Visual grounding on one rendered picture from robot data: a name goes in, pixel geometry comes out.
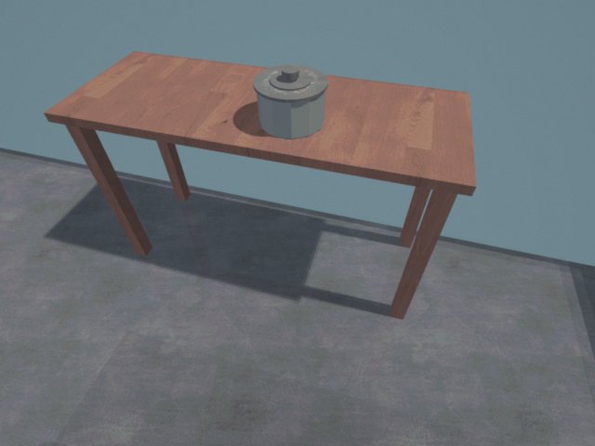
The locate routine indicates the knob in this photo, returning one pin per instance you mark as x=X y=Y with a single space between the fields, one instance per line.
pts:
x=290 y=72

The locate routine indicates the table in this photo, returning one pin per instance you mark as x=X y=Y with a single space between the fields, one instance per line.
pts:
x=407 y=134

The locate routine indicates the lid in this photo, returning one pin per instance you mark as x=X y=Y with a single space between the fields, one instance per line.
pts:
x=310 y=84

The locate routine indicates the pot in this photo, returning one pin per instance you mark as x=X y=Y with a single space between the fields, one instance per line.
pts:
x=291 y=120

